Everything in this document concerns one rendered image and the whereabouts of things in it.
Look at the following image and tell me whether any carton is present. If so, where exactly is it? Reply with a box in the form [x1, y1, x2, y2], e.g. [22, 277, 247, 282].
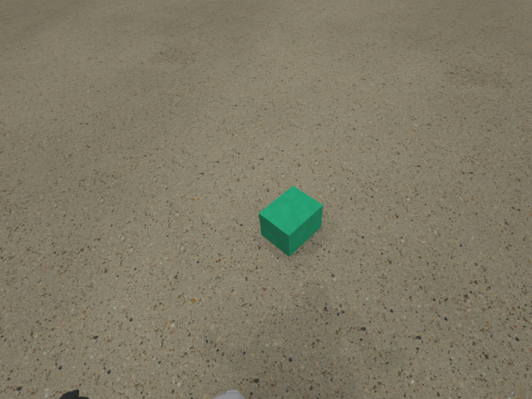
[259, 186, 323, 257]

